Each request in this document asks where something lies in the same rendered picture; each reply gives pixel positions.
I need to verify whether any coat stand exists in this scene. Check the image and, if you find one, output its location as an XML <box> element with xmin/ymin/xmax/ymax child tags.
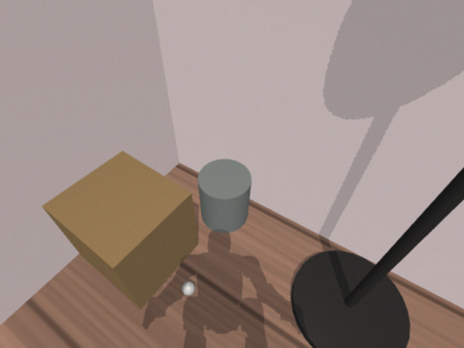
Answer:
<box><xmin>291</xmin><ymin>168</ymin><xmax>464</xmax><ymax>348</ymax></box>

